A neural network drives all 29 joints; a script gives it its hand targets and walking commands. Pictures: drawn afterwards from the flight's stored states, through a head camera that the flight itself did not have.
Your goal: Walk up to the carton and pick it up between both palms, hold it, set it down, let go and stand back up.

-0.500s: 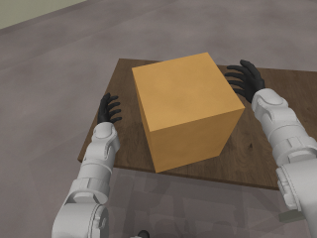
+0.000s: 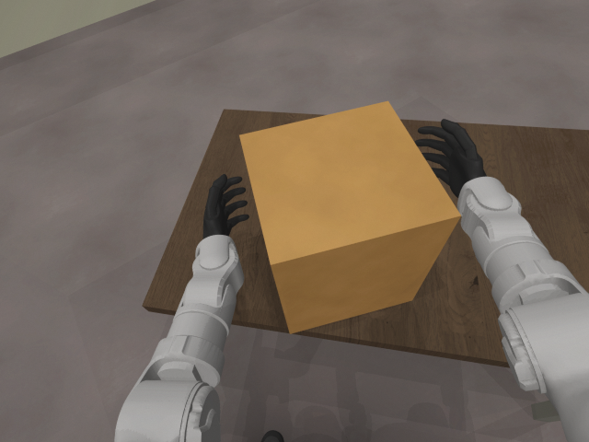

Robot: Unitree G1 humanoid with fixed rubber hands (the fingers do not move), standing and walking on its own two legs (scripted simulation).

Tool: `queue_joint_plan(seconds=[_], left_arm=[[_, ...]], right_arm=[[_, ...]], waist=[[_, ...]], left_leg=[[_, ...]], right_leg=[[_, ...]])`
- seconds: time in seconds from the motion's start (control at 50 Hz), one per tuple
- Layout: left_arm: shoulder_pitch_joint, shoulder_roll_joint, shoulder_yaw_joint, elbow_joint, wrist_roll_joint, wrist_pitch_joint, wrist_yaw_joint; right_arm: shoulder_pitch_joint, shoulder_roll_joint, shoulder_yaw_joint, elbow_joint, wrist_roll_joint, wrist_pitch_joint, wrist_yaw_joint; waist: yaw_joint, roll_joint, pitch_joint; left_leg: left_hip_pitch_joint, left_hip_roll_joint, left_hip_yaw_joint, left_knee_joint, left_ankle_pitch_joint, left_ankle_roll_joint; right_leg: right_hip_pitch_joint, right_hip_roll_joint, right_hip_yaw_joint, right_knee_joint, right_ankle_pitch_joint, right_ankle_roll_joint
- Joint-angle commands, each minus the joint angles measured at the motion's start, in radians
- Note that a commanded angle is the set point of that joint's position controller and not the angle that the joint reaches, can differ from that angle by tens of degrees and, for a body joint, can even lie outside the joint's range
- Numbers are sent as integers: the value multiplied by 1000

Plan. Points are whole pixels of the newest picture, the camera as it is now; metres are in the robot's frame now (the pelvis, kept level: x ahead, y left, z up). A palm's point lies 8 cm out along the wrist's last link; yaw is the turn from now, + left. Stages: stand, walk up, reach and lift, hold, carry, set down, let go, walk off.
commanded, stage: reach and lift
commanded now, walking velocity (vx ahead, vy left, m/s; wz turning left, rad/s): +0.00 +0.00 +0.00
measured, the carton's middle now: (335, 226) +0.42 +0.02 +0.01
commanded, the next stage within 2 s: none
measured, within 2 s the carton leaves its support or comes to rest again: leaves its support in 1.58 s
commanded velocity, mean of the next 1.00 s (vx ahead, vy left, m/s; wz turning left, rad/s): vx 0.00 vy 0.00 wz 0.00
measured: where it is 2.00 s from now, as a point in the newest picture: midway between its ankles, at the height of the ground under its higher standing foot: outside the picture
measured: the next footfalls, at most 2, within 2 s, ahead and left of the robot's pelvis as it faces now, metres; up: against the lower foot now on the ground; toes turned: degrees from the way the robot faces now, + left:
none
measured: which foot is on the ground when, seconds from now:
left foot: down 0.00-1.00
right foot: down 0.00-1.00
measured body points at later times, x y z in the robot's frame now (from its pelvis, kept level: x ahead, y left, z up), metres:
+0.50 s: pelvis -0.01 +0.00 +0.00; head +0.06 -0.01 +0.44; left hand +0.37 +0.18 +0.03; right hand +0.47 -0.12 +0.07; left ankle +0.02 +0.16 -0.74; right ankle +0.00 -0.09 -0.74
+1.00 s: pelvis -0.01 +0.00 +0.00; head +0.07 -0.01 +0.44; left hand +0.38 +0.18 +0.04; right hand +0.48 -0.11 +0.07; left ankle +0.02 +0.16 -0.74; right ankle +0.00 -0.09 -0.74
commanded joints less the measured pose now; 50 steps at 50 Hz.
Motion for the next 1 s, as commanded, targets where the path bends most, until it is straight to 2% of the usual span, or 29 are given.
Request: queue_joint_plan(seconds=[0.0,0.06,0.08,0.16,0.26,0.28,0.3,0.32,0.36,0.38,0.44,0.48,0.5,0.52,0.56,0.58,0.64,0.7,0.72,0.78,0.8,0.86,0.9,0.98], left_arm=[[-263,-21,68,-236,91,-74,-14],[-308,-18,91,-215,117,-80,-7],[-310,-28,89,-218,125,-83,-2],[-378,-35,87,-196,127,-69,17],[-475,-64,39,-195,86,-49,59],[-469,-59,39,-167,88,-40,69],[-491,-49,34,-159,83,-34,75],[-508,-42,36,-169,71,-36,84],[-525,-49,25,-156,55,-34,91],[-543,-44,22,-171,49,-40,96],[-543,-52,23,-173,51,-50,99],[-536,-70,20,-174,49,-55,96],[-521,-66,32,-155,53,-52,94],[-515,-64,36,-157,47,-57,89],[-506,-70,41,-156,61,-62,80],[-488,-66,60,-157,72,-65,76],[-454,-101,62,-189,97,-73,61],[-425,-131,53,-200,100,-81,47],[-414,-129,69,-199,116,-80,44],[-431,-144,65,-216,120,-87,36],[-406,-146,71,-207,132,-86,35],[-433,-158,60,-212,133,-93,31],[-424,-152,79,-212,148,-90,31],[-473,-169,65,-208,147,-93,34]], right_arm=[[-448,9,14,-161,-39,-91,-10],[-474,43,-12,-178,-73,-85,-20],[-479,52,-17,-193,-80,-84,-22],[-516,50,-68,-180,-120,-60,-45],[-555,68,-92,-140,-109,-10,-49],[-547,69,-81,-128,-104,1,-52],[-556,66,-96,-141,-113,9,-58],[-566,74,-101,-158,-117,16,-62],[-579,81,-105,-170,-117,23,-67],[-581,85,-98,-181,-111,23,-70],[-589,98,-81,-197,-95,19,-78],[-583,103,-80,-201,-88,14,-80],[-582,102,-67,-203,-80,15,-82],[-576,119,-60,-219,-77,14,-84],[-560,124,-60,-211,-75,11,-89],[-546,123,-57,-209,-79,5,-95],[-515,141,-51,-204,-77,-11,-99],[-511,157,-43,-195,-83,-25,-97],[-508,160,-45,-199,-88,-29,-98],[-519,173,-60,-192,-107,-35,-96],[-500,172,-57,-178,-109,-37,-95],[-520,193,-79,-194,-131,-37,-90],[-503,198,-74,-182,-130,-33,-90],[-528,210,-110,-171,-154,-25,-84]], waist=[[116,-131,-670],[120,-157,-669],[124,-148,-669],[105,-146,-628],[97,-120,-587],[109,-119,-559],[98,-123,-558],[104,-136,-577],[89,-138,-591],[95,-139,-616],[104,-124,-647],[94,-127,-673],[103,-130,-661],[103,-143,-668],[96,-132,-669],[103,-142,-674],[91,-114,-703],[79,-106,-706],[88,-107,-698],[77,-104,-703],[85,-97,-693],[68,-99,-693],[81,-97,-682],[71,-96,-674]], left_leg=[[164,-48,128,48,455,0],[155,-44,137,41,390,9],[160,-44,133,38,371,11],[176,-39,129,31,291,13],[223,-23,119,38,178,9],[220,-21,117,43,165,11],[210,-21,114,45,123,10],[198,-20,116,48,116,14],[197,-18,112,65,114,11],[195,-17,113,72,122,10],[216,-17,113,93,188,3],[228,-16,107,103,233,-1],[223,-17,109,105,244,0],[208,-19,110,109,262,5],[212,-21,113,110,293,3],[209,-23,119,111,325,3],[225,-27,121,119,418,-9],[229,-28,115,114,447,-11],[224,-27,119,109,448,-9],[239,-27,120,104,452,-7],[244,-27,119,103,458,-6],[254,-25,113,100,428,-1],[267,-26,119,100,432,2],[288,-21,117,98,398,5]], right_leg=[[504,37,3,16,596,64],[483,40,5,2,491,62],[467,41,7,-1,458,60],[406,37,0,-19,297,50],[235,46,-20,-48,16,18],[218,42,-15,-48,-7,15],[201,39,-14,-51,-46,14],[205,38,-9,-44,-43,15],[190,35,-9,-35,-42,16],[192,37,-6,-27,-34,15],[205,40,-5,-16,25,16],[219,44,-6,-14,67,17],[230,44,-3,-14,79,18],[255,41,3,-9,117,25],[283,41,4,-7,163,29],[313,40,9,-4,219,34],[372,48,6,7,363,38],[400,49,2,8,430,43],[411,49,4,5,445,46],[400,52,-5,-2,425,44],[404,52,-5,-3,424,43],[370,55,-14,-14,360,38],[368,55,-11,-21,359,40],[315,58,-21,-36,249,32]])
